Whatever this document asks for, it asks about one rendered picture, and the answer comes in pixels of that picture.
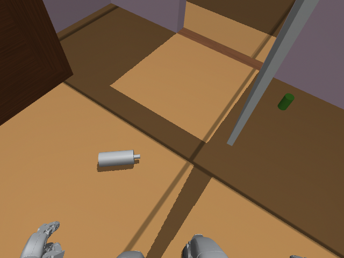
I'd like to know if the left robot hand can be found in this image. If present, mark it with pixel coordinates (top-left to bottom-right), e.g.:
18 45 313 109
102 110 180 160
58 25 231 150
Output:
20 221 65 258

